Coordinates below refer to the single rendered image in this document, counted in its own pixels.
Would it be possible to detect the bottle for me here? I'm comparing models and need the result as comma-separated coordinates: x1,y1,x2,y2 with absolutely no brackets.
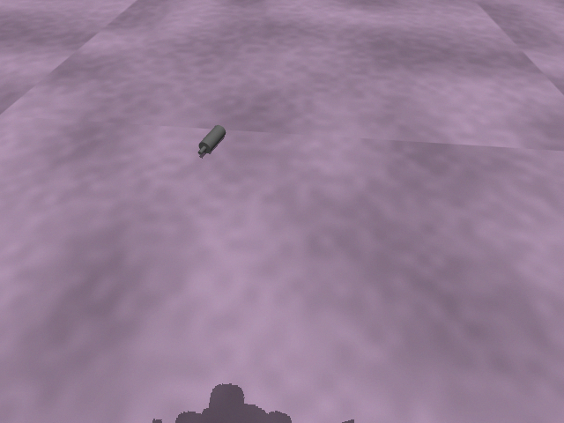
198,125,226,155

